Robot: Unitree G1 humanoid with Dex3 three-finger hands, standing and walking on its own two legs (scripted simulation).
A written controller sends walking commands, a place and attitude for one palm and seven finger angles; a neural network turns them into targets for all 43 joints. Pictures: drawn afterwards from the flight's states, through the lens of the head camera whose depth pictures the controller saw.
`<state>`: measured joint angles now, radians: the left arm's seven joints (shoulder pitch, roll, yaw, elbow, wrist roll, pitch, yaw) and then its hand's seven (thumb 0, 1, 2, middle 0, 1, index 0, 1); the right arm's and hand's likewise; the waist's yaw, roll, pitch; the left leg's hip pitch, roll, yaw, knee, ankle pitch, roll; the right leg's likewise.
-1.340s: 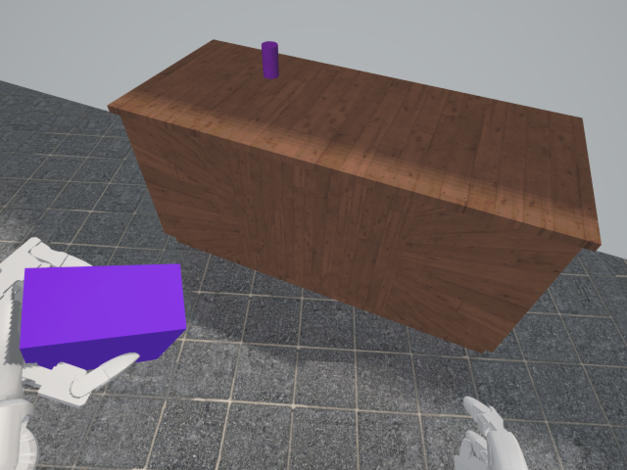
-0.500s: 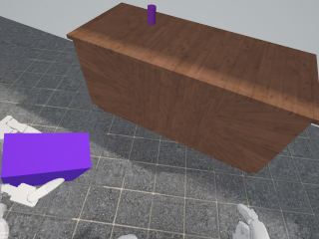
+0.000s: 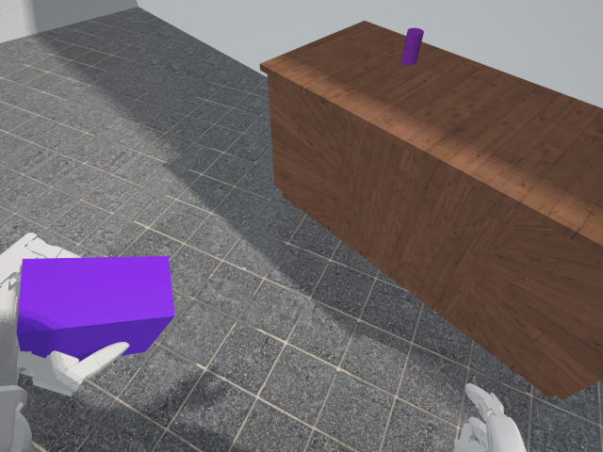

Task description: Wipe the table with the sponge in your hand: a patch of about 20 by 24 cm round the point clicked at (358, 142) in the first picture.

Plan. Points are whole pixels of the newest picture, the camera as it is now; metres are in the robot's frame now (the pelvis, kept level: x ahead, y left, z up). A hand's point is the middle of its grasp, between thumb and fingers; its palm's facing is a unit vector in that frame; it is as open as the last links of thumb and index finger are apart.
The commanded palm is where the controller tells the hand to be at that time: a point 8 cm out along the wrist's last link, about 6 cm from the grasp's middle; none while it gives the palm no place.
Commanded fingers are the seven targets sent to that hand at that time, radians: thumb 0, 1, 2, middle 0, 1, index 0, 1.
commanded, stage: walk around to get in front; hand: left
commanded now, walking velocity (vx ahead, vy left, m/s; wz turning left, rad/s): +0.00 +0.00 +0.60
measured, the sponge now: (116, 312) +0.23 +0.21 +0.13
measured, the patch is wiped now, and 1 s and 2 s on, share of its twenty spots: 0.00 0.00 0.00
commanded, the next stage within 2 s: none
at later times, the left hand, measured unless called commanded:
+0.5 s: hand out of the picture +0.05 +0.29 +0.16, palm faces +0.60 -0.67 -0.42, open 10.5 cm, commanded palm -0.01 +0.30 +0.18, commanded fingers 0.00 0.10 1.30 -1.20 -1.60 -1.20 -1.60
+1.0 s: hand out of the picture -0.11 +0.29 +0.16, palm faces +0.78 -0.48 -0.39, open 10.5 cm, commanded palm -0.18 +0.29 +0.18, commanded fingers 0.00 0.10 1.30 -1.20 -1.60 -1.20 -1.60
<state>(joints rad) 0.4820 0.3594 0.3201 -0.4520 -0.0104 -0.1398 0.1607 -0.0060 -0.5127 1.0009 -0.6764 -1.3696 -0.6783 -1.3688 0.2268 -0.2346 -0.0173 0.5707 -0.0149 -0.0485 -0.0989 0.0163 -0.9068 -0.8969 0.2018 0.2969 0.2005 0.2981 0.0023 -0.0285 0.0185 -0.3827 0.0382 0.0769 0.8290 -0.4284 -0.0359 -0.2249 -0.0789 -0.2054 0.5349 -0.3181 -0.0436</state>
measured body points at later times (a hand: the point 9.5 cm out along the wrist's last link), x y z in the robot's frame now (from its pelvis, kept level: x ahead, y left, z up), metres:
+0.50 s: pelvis -0.08 -0.01 +0.00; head -0.07 +0.00 +0.45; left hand +0.01 +0.32 +0.19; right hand +0.13 -0.15 -0.09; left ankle -0.03 +0.13 -0.74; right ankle -0.08 -0.13 -0.71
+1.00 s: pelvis -0.16 -0.03 -0.01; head -0.15 +0.00 +0.44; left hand -0.15 +0.31 +0.18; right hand +0.12 -0.14 -0.08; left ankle -0.21 +0.06 -0.74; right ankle -0.11 -0.13 -0.70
